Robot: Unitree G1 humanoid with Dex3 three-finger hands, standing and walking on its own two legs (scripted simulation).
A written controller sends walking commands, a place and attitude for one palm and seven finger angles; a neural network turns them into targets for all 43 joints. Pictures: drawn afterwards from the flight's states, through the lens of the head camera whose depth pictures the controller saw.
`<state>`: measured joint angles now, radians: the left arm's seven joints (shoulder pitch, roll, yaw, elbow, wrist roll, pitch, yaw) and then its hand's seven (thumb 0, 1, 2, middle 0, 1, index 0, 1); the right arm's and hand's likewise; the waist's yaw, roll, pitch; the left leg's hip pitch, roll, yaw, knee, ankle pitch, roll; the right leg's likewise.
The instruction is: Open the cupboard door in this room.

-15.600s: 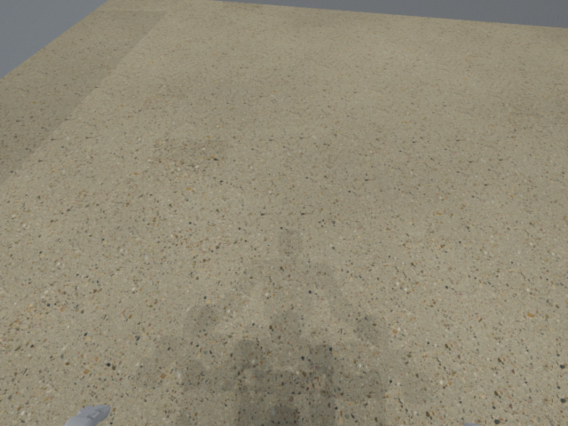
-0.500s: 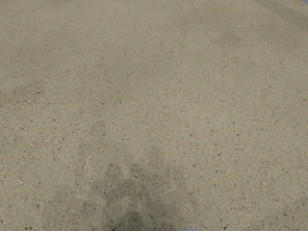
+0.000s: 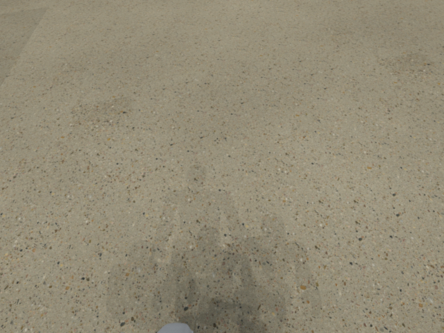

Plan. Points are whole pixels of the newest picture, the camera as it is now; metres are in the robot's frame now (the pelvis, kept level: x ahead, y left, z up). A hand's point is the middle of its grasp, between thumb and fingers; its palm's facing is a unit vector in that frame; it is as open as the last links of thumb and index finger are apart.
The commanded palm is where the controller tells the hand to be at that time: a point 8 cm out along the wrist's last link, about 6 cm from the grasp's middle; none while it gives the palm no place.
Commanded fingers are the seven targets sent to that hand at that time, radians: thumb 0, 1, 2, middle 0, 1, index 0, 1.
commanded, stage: turn or walk to find it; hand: left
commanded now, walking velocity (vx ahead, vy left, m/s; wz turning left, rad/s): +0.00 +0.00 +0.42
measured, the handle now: out of the picture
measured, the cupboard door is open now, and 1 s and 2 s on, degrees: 0 0 0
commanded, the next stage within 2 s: stand and wait in 0.96 s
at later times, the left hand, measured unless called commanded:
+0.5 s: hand out of the picture +0.05 +0.22 -0.16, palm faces +0.21 -0.94 -0.29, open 7.4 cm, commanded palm none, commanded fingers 0.00 0.90 0.90 -0.20 -0.30 -0.20 -0.30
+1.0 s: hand out of the picture -0.11 +0.20 -0.18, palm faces +0.46 -0.85 -0.25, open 7.4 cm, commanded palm none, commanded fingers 0.00 0.90 0.90 -0.20 -0.30 -0.20 -0.30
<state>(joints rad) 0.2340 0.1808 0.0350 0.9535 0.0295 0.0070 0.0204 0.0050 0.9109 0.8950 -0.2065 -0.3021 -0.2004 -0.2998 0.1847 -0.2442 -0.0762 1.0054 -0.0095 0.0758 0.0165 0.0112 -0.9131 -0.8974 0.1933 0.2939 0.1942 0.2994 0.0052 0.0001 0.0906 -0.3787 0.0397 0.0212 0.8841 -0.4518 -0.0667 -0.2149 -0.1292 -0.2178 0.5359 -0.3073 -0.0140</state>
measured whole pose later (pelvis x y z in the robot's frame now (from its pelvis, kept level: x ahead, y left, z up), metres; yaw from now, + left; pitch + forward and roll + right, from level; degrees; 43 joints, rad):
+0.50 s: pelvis -0.01 +0.00 -0.01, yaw +11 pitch +0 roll +2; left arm 0.15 0.22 0.04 0.92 0.01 0.03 0.01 0.01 0.91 0.90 -0.20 -0.30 -0.19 -0.30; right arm 0.18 -0.20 -0.06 0.96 -0.02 0.04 0.01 0.01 -0.91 -0.90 0.20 0.29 0.20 0.30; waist -0.02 0.01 0.06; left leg -0.29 -0.03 -0.06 0.53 -0.24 -0.02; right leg -0.29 -0.06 -0.05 0.61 -0.34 0.07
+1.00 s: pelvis -0.04 +0.00 -0.01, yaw +26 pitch +0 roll +0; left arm 0.26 0.22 0.05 0.98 0.02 0.02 0.02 0.00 0.91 0.90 -0.21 -0.30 -0.20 -0.30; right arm 0.15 -0.23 -0.06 0.98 0.00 0.05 0.02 0.01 -0.91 -0.90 0.19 0.29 0.19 0.30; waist 0.02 -0.02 0.09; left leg -0.26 0.04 0.08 0.60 -0.34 -0.04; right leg -0.26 -0.16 -0.28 0.61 -0.32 0.01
